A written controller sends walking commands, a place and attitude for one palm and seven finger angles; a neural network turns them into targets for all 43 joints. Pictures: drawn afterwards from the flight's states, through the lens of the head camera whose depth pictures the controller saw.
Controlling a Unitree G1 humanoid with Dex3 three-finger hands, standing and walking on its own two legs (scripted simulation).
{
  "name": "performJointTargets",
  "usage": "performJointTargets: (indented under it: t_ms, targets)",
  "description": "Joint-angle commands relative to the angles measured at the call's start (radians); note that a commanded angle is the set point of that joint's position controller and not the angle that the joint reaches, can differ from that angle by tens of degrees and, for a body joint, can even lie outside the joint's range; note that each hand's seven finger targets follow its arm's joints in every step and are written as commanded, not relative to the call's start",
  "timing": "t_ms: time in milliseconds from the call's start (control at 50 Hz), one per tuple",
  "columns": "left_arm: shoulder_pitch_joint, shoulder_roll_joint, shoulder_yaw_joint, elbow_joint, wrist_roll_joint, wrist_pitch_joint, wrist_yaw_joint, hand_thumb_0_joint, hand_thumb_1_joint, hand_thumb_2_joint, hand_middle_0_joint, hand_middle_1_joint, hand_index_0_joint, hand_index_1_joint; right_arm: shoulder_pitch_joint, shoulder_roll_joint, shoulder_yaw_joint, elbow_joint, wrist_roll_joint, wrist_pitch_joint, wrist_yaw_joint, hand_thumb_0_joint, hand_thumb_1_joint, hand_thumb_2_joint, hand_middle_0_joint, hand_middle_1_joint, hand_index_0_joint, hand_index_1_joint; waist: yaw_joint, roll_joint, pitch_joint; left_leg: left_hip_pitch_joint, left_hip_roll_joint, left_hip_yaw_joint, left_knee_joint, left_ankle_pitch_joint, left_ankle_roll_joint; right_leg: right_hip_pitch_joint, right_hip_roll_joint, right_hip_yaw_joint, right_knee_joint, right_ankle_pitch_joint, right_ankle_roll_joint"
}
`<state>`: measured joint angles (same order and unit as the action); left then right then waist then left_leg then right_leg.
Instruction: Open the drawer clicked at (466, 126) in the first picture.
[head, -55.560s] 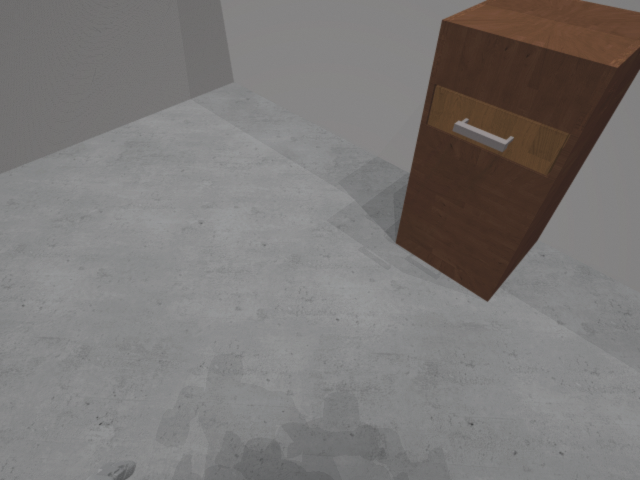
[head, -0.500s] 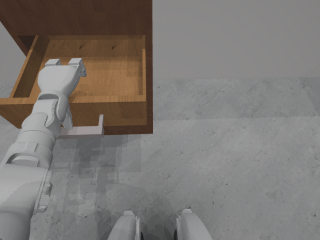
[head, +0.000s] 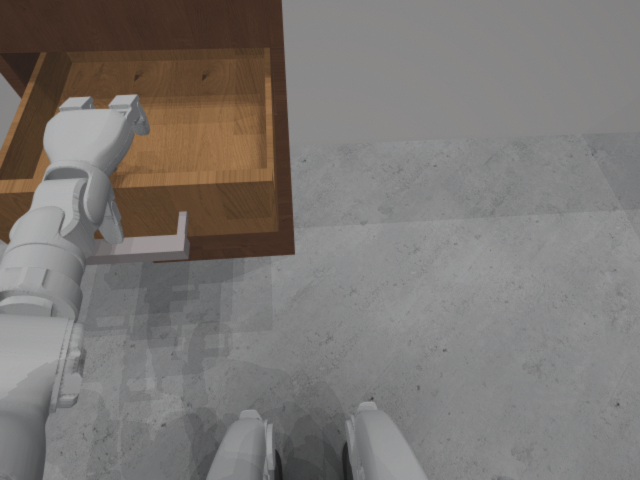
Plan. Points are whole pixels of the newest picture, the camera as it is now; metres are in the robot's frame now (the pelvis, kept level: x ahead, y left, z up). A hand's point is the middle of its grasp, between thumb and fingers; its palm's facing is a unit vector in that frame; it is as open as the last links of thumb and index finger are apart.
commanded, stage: re-aim the fingers above the handle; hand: left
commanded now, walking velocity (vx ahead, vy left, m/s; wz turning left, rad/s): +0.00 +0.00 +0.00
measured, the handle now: (127, 235) +0.44 +0.23 +0.00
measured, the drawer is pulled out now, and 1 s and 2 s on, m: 0.25 0.24 0.24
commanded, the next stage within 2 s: lower the fingers behind the handle in 0.70 s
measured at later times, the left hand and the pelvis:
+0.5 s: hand (112, 161) +0.52 +0.25 +0.05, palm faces -0.02 -0.04 -1.00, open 14.5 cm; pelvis +0.00 +0.00 +0.00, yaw +0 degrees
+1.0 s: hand (112, 161) +0.52 +0.25 +0.05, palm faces -0.03 -0.02 -1.00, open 14.5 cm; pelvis +0.01 +0.00 +0.00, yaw -1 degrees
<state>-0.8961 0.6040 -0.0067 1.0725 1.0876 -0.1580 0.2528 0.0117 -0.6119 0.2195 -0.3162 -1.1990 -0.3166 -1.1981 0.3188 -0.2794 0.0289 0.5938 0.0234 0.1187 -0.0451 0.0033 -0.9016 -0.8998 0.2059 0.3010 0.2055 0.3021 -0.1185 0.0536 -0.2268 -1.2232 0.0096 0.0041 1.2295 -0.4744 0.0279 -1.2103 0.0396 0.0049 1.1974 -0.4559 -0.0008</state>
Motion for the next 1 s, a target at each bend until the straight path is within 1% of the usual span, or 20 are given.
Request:
performJointTargets:
  t_ms: [0, 120, 140, 160, 180, 280, 300, 340, 520, 620, 640, 660, 680, 700, 720, 740, 780, 800, 840, 980]
  targets:
    - [-0.084, 0.222, 0.035, 0.054, 0.014, 0.038, 0.022, 0.000, -0.500, 0.300, -0.300, -1.200, -0.300, -1.200, 0.101, -0.165, -0.060, -0.082, 0.000, -0.027, -0.015, 0.000, -0.900, -0.900, 0.200, 0.300, 0.200, 0.300, -0.029, -0.149, -0.204, 0.131, -0.036, 0.013, -0.136, -0.004, 0.038, 0.196, 0.005, 0.008, -0.251, -0.067, -0.034]
    - [-0.037, 0.255, 0.070, 0.055, 0.002, 0.033, 0.019, 0.000, -0.500, 0.300, -0.300, -1.200, -0.300, -1.200, 0.093, -0.166, -0.059, -0.091, 0.000, -0.023, -0.015, 0.000, -0.900, -0.900, 0.200, 0.300, 0.200, 0.300, -0.006, -0.170, -0.229, 0.122, -0.038, 0.023, -0.133, 0.019, 0.038, 0.241, 0.002, 0.019, -0.255, -0.030, -0.031]
    - [-0.051, 0.265, 0.067, 0.054, 0.003, 0.032, 0.019, 0.000, -0.500, 0.300, -0.300, -1.200, -0.300, -1.200, 0.095, -0.167, -0.057, -0.092, 0.002, -0.024, -0.016, 0.000, -0.900, -0.900, 0.200, 0.300, 0.200, 0.300, -0.012, -0.166, -0.230, 0.115, -0.040, 0.024, -0.129, 0.018, 0.038, 0.247, 0.002, 0.023, -0.254, -0.030, -0.028]
    - [-0.030, 0.283, 0.082, 0.062, 0.004, 0.033, 0.019, 0.000, -0.500, 0.300, -0.300, -1.200, -0.300, -1.200, 0.092, -0.168, -0.054, -0.093, 0.004, -0.020, -0.017, 0.000, -0.900, -0.900, 0.200, 0.300, 0.200, 0.300, 0.002, -0.170, -0.229, 0.113, -0.043, 0.023, -0.132, 0.017, 0.036, 0.252, 0.005, 0.021, -0.252, -0.038, -0.031]
    - [-0.057, 0.272, 0.067, 0.056, 0.008, 0.031, 0.020, 0.000, -0.500, 0.300, -0.300, -1.200, -0.300, -1.200, 0.090, -0.168, -0.055, -0.093, 0.004, -0.019, -0.018, 0.000, -0.900, -0.900, 0.200, 0.300, 0.200, 0.300, -0.012, -0.163, -0.211, 0.115, -0.041, 0.020, -0.135, 0.012, 0.036, 0.235, 0.004, 0.018, -0.255, -0.043, -0.030]
    - [-0.055, 0.294, 0.085, 0.066, 0.011, 0.029, 0.031, 0.000, -0.500, 0.300, -0.300, -1.200, -0.300, -1.200, 0.085, -0.172, -0.054, -0.094, 0.004, -0.019, -0.020, 0.000, -0.900, -0.900, 0.200, 0.300, 0.200, 0.300, -0.008, -0.187, -0.220, 0.104, -0.044, 0.020, -0.129, 0.010, 0.036, 0.236, 0.005, 0.019, -0.251, -0.050, -0.028]
    - [-0.069, 0.288, 0.077, 0.064, 0.011, 0.029, 0.034, 0.000, -0.500, 0.300, -0.300, -1.200, -0.300, -1.200, 0.085, -0.172, -0.054, -0.093, 0.004, -0.021, -0.021, 0.000, -0.900, -0.900, 0.200, 0.300, 0.200, 0.300, -0.016, -0.176, -0.209, 0.110, -0.041, 0.019, -0.130, 0.014, 0.037, 0.226, 0.004, 0.016, -0.252, -0.041, -0.028]
    - [-0.064, 0.302, 0.090, 0.068, 0.014, 0.028, 0.036, 0.000, -0.500, 0.300, -0.300, -1.200, -0.300, -1.200, 0.087, -0.174, -0.054, -0.091, 0.002, -0.019, -0.020, 0.000, -0.900, -0.900, 0.200, 0.300, 0.200, 0.300, -0.007, -0.161, -0.222, 0.116, -0.044, 0.020, -0.129, 0.025, 0.035, 0.227, 0.006, 0.014, -0.243, -0.029, -0.030]
    - [-0.062, 0.264, 0.067, 0.070, 0.033, 0.048, 0.045, 0.000, -0.500, 0.300, -0.300, -1.200, -0.300, -1.200, 0.088, -0.176, -0.061, -0.090, -0.001, -0.007, -0.012, 0.000, -0.900, -0.900, 0.200, 0.300, 0.200, 0.300, -0.009, -0.137, -0.239, 0.164, -0.037, 0.009, -0.142, 0.068, 0.031, 0.212, 0.011, -0.001, -0.226, 0.037, -0.036]
    - [-0.075, 0.266, 0.061, 0.072, 0.037, 0.060, 0.041, 0.000, -0.500, 0.300, -0.300, -1.200, -0.300, -1.200, 0.094, -0.177, -0.061, -0.087, 0.000, -0.001, -0.013, 0.000, -0.900, -0.900, 0.200, 0.300, 0.200, 0.300, -0.014, -0.167, -0.232, 0.155, -0.039, 0.011, -0.147, 0.056, 0.033, 0.230, 0.011, 0.002, -0.240, 0.022, -0.033]
    - [-0.075, 0.261, 0.054, 0.078, 0.043, 0.060, 0.040, 0.000, -0.500, 0.300, -0.300, -1.200, -0.300, -1.200, 0.095, -0.177, -0.059, -0.086, 0.000, 0.000, -0.014, 0.000, -0.900, -0.900, 0.200, 0.300, 0.200, 0.300, -0.015, -0.138, -0.235, 0.165, -0.039, 0.012, -0.146, 0.057, 0.032, 0.222, 0.012, 0.002, -0.236, 0.022, -0.033]
    - [-0.071, 0.243, 0.041, 0.073, 0.041, 0.062, 0.038, 0.000, -0.500, 0.300, -0.300, -1.200, -0.300, -1.200, 0.096, -0.173, -0.061, -0.085, 0.001, -0.001, -0.013, 0.000, -0.900, -0.900, 0.200, 0.300, 0.200, 0.300, -0.012, -0.138, -0.233, 0.164, -0.040, 0.014, -0.149, 0.048, 0.032, 0.222, 0.010, -0.001, -0.240, 0.012, -0.034]
    - [-0.067, 0.262, 0.057, 0.078, 0.041, 0.062, 0.038, 0.000, -0.500, 0.300, -0.300, -1.200, -0.300, -1.200, 0.094, -0.176, -0.060, -0.083, 0.001, 0.000, -0.014, 0.000, -0.900, -0.900, 0.200, 0.300, 0.200, 0.300, -0.012, -0.144, -0.229, 0.165, -0.038, 0.013, -0.149, 0.050, 0.033, 0.221, 0.010, 0.000, -0.240, 0.012, -0.034]
    - [-0.076, 0.252, 0.044, 0.076, 0.039, 0.061, 0.035, 0.000, -0.500, 0.300, -0.300, -1.200, -0.300, -1.200, 0.096, -0.175, -0.060, -0.083, -0.001, -0.001, -0.014, 0.000, -0.900, -0.900, 0.200, 0.300, 0.200, 0.300, -0.016, -0.149, -0.226, 0.156, -0.038, 0.012, -0.148, 0.046, 0.034, 0.227, 0.010, 0.002, -0.242, 0.012, -0.033]
    - [-0.065, 0.265, 0.062, 0.075, 0.035, 0.060, 0.032, 0.000, -0.500, 0.300, -0.300, -1.200, -0.300, -1.200, 0.096, -0.176, -0.062, -0.082, -0.002, 0.001, -0.014, 0.000, -0.900, -0.900, 0.200, 0.300, 0.200, 0.300, -0.010, -0.155, -0.232, 0.160, -0.037, 0.012, -0.147, 0.060, 0.034, 0.234, 0.012, 0.002, -0.239, 0.031, -0.035]
    - [-0.065, 0.254, 0.050, 0.075, 0.039, 0.057, 0.030, 0.000, -0.500, 0.300, -0.300, -1.200, -0.300, -1.200, 0.102, -0.174, -0.061, -0.082, -0.001, 0.001, -0.015, 0.000, -0.900, -0.900, 0.200, 0.300, 0.200, 0.300, -0.015, -0.152, -0.239, 0.159, -0.038, 0.013, -0.145, 0.063, 0.033, 0.236, 0.011, 0.003, -0.236, 0.035, -0.033]
    - [-0.036, 0.249, 0.055, 0.068, 0.030, 0.052, 0.025, 0.000, -0.500, 0.300, -0.300, -1.200, -0.300, -1.200, 0.102, -0.171, -0.062, -0.083, -0.002, 0.001, -0.013, 0.000, -0.900, -0.900, 0.200, 0.300, 0.200, 0.300, -0.002, -0.141, -0.239, 0.159, -0.038, 0.016, -0.146, 0.070, 0.032, 0.247, 0.011, 0.005, -0.237, 0.048, -0.035]
    - [-0.025, 0.257, 0.063, 0.076, 0.032, 0.050, 0.024, 0.000, -0.500, 0.300, -0.300, -1.200, -0.300, -1.200, 0.099, -0.173, -0.061, -0.082, -0.003, 0.003, -0.014, 0.000, -0.900, -0.900, 0.200, 0.300, 0.200, 0.300, -0.001, -0.157, -0.237, 0.156, -0.037, 0.015, -0.144, 0.068, 0.032, 0.248, 0.012, 0.008, -0.237, 0.043, -0.035]
    - [-0.017, 0.238, 0.050, 0.066, 0.032, 0.041, 0.019, 0.000, -0.500, 0.300, -0.300, -1.200, -0.300, -1.200, 0.099, -0.169, -0.062, -0.080, -0.003, 0.003, -0.012, 0.000, -0.900, -0.900, 0.200, 0.300, 0.200, 0.300, 0.002, -0.141, -0.242, 0.156, -0.040, 0.016, -0.142, 0.076, 0.031, 0.246, 0.012, 0.006, -0.230, 0.054, -0.037]
    - [0.002, 0.210, 0.041, 0.061, 0.036, 0.038, 0.030, 0.000, -0.500, 0.300, -0.300, -1.200, -0.300, -1.200, 0.088, -0.168, -0.069, -0.077, -0.005, -0.005, -0.007, 0.000, -0.900, -0.900, 0.200, 0.300, 0.200, 0.300, -0.001, -0.164, -0.224, 0.137, -0.041, 0.014, -0.129, 0.064, 0.033, 0.216, 0.011, 0.005, -0.223, 0.030, -0.038]
